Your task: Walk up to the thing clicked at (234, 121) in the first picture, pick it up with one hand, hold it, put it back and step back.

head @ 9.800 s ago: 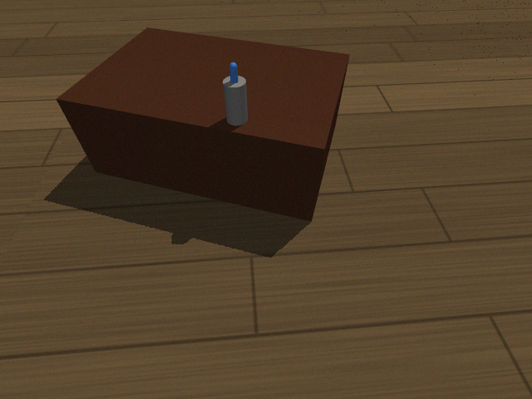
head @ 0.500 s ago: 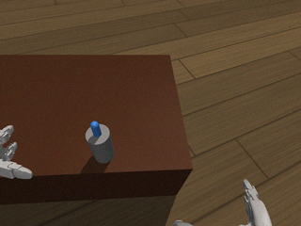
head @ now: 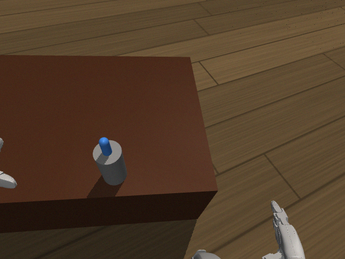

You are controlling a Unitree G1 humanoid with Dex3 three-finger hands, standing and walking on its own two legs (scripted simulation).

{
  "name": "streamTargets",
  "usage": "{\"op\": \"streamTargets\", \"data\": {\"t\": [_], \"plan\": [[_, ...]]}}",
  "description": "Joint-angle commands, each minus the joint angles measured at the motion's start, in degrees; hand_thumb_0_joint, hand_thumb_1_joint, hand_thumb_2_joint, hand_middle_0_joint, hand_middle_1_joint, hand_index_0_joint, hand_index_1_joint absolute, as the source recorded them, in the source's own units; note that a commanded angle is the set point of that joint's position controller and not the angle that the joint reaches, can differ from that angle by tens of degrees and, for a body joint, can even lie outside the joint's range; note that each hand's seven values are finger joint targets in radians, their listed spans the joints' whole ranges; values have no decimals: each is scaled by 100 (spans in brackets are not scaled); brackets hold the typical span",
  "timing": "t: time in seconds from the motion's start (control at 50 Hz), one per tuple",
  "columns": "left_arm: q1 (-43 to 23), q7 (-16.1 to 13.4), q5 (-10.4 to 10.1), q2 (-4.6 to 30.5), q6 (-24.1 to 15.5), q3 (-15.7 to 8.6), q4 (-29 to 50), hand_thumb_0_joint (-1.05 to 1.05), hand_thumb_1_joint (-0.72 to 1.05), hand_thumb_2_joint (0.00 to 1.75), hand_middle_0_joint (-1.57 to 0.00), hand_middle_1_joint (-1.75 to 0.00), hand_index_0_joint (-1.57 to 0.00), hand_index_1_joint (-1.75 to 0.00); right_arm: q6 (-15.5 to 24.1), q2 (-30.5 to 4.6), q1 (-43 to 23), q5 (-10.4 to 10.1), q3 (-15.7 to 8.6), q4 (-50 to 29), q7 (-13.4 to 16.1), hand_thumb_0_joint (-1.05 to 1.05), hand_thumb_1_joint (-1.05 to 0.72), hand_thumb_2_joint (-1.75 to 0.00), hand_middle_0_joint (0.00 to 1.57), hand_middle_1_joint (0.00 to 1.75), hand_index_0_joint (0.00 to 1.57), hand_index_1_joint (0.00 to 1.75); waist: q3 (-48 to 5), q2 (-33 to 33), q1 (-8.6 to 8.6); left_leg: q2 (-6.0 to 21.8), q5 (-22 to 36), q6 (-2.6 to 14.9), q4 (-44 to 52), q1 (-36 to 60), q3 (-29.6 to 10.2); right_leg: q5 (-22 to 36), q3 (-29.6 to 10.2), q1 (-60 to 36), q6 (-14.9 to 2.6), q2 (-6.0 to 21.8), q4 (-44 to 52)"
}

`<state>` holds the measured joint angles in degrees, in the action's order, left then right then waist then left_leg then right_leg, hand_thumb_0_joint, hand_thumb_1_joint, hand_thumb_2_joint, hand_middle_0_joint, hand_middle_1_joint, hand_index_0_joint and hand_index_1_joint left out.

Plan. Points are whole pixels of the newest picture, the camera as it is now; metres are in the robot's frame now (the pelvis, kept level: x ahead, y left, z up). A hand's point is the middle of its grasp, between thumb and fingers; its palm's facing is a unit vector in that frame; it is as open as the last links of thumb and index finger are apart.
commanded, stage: go down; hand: left
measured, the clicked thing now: (110, 159) +0.44 +0.17 -0.17
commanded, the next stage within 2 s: approach in 0.46 s
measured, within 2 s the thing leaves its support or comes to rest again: neither
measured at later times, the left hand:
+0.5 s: hand out of the picture +0.37 +0.35 +0.06, palm faces +0.15 -0.99 -0.08, open 17.6 cm
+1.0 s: hand (48, 157) +0.39 +0.30 -0.06, palm faces +0.11 -0.99 +0.08, open 17.7 cm
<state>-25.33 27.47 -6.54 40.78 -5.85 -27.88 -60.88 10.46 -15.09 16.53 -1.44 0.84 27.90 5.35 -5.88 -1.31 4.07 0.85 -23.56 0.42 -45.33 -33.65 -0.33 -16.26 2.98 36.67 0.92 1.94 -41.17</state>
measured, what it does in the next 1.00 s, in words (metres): lowers itself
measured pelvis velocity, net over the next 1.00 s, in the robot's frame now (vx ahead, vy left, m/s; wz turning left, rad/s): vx -0.03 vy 0.00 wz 0.00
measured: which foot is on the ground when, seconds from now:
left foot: down 0.00-1.00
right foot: down 0.00-1.00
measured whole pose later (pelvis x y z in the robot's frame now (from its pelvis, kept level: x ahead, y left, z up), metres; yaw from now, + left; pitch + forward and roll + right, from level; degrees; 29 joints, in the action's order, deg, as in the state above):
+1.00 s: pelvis -0.03 +0.00 -0.06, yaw +0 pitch +22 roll -3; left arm -33.3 30.9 -14.2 38.9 -27.7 -34.0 -68.2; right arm 12.8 -15.6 15.8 1.2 1.0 13.9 1.4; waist -6.6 -4.3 11.1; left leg 1.3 -29.8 0.3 -65.9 -58.1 -2.1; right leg -21.4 4.1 60.0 0.7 1.9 -59.6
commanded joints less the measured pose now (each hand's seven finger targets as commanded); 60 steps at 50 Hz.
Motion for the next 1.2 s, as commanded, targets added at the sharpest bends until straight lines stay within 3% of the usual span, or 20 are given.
{"op": "streamTargets", "data": {"t": [0.0,0.1,0.14,0.18,0.24,0.3,0.36,0.42,0.46,0.56,0.64,0.66,0.84,0.88,0.9,0.92,1.02,1.08,1.12,1.18], "plan": [[-1638,12,-133,2092,-346,-327,1061,0,-60,4,-6,-3,-7,-3,272,-958,-137,-15,-475,-734,67,0,55,-5,5,5,5,5,-1936,1125,-102,-10,2473,-114,561,1117,-192,1259,-57,-896,-294,-141,252],[-1583,52,-174,2114,-344,-392,1030,0,-58,4,-6,-3,-7,-3,246,-863,-126,-32,-417,-729,55,0,55,-5,5,5,5,5,-1854,1030,-127,-22,2514,-89,557,975,-186,1351,-57,-1014,-282,-145,260],[-1586,68,-209,2188,-354,-468,1023,0,-59,4,-6,-3,-7,-3,258,-1048,-151,-15,-550,-780,64,0,54,-5,5,5,5,5,-1927,938,-99,-22,2574,-72,537,1007,-176,1432,-64,-1064,-272,-146,261],[-1789,97,-203,2075,-376,-357,1064,0,-60,4,-6,-4,-7,-4,234,-833,-48,-10,-396,-594,34,0,54,-5,5,5,5,5,-1819,993,-85,-38,2546,-58,492,910,-162,1452,-85,-984,-263,-129,242],[-1908,95,-194,2329,-428,-512,1206,0,-61,4,-6,-4,-7,-4,272,-1052,-312,-6,-577,-809,68,0,54,-5,5,5,5,5,-1935,1002,-85,-23,2480,-71,514,1023,-171,1365,-68,-953,-271,-137,223],[-2141,147,-207,2075,-437,-325,1150,0,-58,5,-6,-4,-6,-4,270,-922,-228,-4,-485,-746,56,0,54,-5,5,5,5,5,-1771,980,-5,-5,2278,-75,545,998,-198,1180,-52,-769,-273,-159,251],[-2093,136,-227,2386,-440,-517,1116,0,-60,5,-6,-4,-7,-4,265,-1041,-228,-8,-563,-854,86,0,54,-5,5,5,5,5,-1920,915,-26,-79,2132,-35,518,855,-136,1250,-97,-1065,-253,-116,266],[-2099,194,-245,2148,-417,-371,1005,0,-59,5,-5,-4,-6,-4,271,-940,-140,-13,-454,-839,74,0,54,-5,5,5,5,5,-1717,909,18,-66,1872,-44,590,782,-154,1023,-69,-874,-264,-142,271],[-2187,180,-238,2420,-427,-504,1082,0,-60,5,-6,-4,-6,-4,280,-965,-215,-19,-451,-993,87,0,54,-5,5,5,5,5,-1850,966,-45,-76,1924,-50,567,792,-147,1034,-70,-938,-265,-134,286],[-2237,216,-249,2542,-446,-579,869,0,-58,3,-7,-4,-7,-5,300,-958,-194,-3,-389,-1090,69,0,56,-4,5,5,5,5,-1951,956,-40,-54,2221,-45,456,822,-161,1202,-72,-937,-268,-138,244],[-2107,317,-411,1892,-657,-366,288,0,-56,2,-6,-3,-5,-4,320,-920,-289,32,-418,-739,40,0,56,-4,5,5,5,5,-1452,576,102,-63,1718,7,329,279,-177,896,-64,-502,-248,-153,126],[-2239,342,-482,1960,-808,-460,461,0,-56,2,-5,-3,-5,-4,368,-980,-407,26,-473,-823,24,0,57,-4,5,5,5,5,-1410,634,142,-62,1614,3,268,188,-169,823,-54,-364,-245,-160,46],[-2299,482,-989,1263,-2110,-589,257,0,-60,1,-5,-5,-5,-5,490,-1012,-28,128,-501,-1581,-170,0,57,-4,5,5,5,5,-2213,553,582,-64,1644,-23,-891,-544,-226,850,-21,648,-249,-181,-973],[-2376,433,-982,1535,-2356,-762,443,0,-61,2,-5,-6,-6,-5,487,-1146,122,165,-593,-2031,-207,0,57,-4,5,5,5,5,-2329,678,597,-98,1530,-43,-1130,-813,-218,792,-47,818,-265,-167,-1174],[-2089,389,-940,1582,-2420,-841,-58,0,-61,2,-5,-6,-6,-6,472,-1268,311,185,-711,-2076,-221,0,57,-4,5,5,5,5,-2205,492,707,-60,1601,-53,-1239,-949,-277,793,-6,1043,-272,-195,-1287],[-2079,358,-911,1593,-2557,-846,69,0,-61,2,-5,-6,-6,-6,466,-1210,360,221,-671,-2129,-266,0,57,-4,5,5,5,5,-2170,681,645,-105,1559,-59,-1380,-1143,-243,804,-45,1106,-271,-160,-1398],[-2583,153,-781,2067,-3165,-1280,731,0,-61,2,-6,-7,-6,-7,545,-1315,416,363,-797,-2847,-423,0,53,-5,5,5,5,5,-3101,1682,687,-31,2273,-195,-2080,-916,-394,942,25,1873,-313,-181,-2191],[-2937,51,-651,1668,-3313,-1065,827,0,-61,2,-7,-5,-6,-6,577,-1243,342,424,-794,-3288,-473,0,52,-6,5,5,5,5,-3605,2117,858,5,2289,-252,-2357,-870,-458,868,36,2234,-358,-203,-2562],[-3094,11,-564,1107,-3299,-645,728,0,-61,4,-7,-5,-5,-7,544,-1189,389,463,-766,-3274,-499,0,52,-6,5,5,5,5,-3609,2333,999,20,2015,-266,-2495,-1105,-476,624,60,2656,-399,-227,-2756],[-2889,-169,-311,1197,-3270,-553,201,0,-61,1,-8,-5,-7,-6,537,-1303,426,496,-878,-3520,-511,0,52,-5,5,5,5,5,-3438,2264,1091,14,1333,-245,-2767,-1787,-452,246,71,3069,-427,-235,-3056]]}}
